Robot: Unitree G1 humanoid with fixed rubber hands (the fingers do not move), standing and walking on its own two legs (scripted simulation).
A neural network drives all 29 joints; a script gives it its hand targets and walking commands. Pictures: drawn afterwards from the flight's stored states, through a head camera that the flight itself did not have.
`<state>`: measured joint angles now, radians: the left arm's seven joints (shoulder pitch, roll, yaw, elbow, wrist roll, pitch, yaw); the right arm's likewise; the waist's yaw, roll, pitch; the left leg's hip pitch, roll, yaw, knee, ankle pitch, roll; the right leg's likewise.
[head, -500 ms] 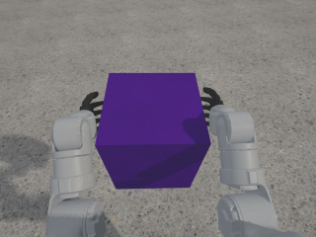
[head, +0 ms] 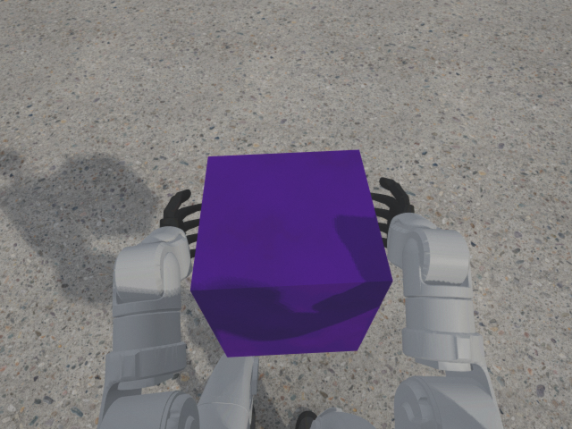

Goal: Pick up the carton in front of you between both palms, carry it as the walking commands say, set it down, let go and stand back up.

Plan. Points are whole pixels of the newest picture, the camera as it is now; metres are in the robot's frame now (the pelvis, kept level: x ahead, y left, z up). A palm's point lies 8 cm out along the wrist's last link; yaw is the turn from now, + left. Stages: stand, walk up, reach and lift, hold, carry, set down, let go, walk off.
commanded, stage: carry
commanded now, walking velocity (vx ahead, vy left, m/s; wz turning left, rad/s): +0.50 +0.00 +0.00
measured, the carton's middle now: (288, 261) +0.34 +0.03 -0.02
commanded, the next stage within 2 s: none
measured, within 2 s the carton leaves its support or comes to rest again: neither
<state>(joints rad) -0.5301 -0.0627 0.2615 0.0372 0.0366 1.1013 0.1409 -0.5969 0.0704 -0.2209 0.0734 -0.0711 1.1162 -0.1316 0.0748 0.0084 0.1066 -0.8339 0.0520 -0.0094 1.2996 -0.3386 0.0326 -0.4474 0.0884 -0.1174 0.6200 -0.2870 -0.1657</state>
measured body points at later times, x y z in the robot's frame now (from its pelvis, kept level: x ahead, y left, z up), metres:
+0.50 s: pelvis +0.27 +0.04 +0.02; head +0.26 +0.04 +0.47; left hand +0.63 +0.16 +0.12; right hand +0.60 -0.14 +0.12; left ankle +0.30 +0.09 -0.72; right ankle +0.20 -0.07 -0.64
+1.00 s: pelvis +0.56 -0.03 +0.02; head +0.56 -0.04 +0.47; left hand +0.83 +0.13 +0.08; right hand +0.84 -0.17 +0.07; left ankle +0.45 +0.08 -0.63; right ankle +0.61 -0.11 -0.72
